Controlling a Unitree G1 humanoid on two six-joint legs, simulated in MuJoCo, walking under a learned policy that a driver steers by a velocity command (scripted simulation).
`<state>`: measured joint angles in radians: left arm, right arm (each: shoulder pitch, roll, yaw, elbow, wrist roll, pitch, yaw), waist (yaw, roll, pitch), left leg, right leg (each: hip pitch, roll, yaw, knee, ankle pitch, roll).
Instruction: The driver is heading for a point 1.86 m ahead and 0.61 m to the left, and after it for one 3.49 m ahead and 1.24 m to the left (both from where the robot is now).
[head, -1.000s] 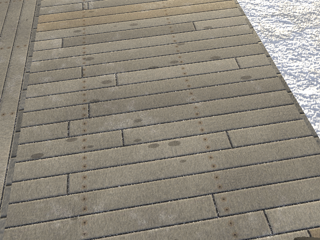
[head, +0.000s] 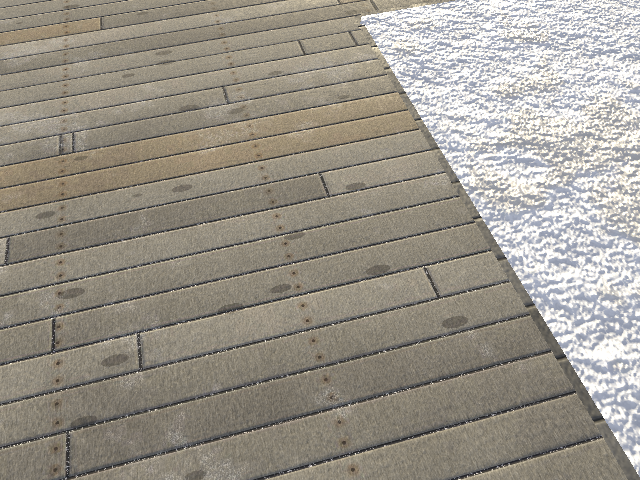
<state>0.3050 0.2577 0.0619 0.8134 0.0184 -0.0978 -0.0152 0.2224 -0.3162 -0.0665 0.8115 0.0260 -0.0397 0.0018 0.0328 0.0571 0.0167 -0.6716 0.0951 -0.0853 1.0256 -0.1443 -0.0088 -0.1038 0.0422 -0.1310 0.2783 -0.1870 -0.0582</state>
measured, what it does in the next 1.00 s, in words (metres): walks ahead, turning left: left foot, then right foot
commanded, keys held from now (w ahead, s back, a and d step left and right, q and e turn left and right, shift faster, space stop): w+q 0.78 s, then w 0.22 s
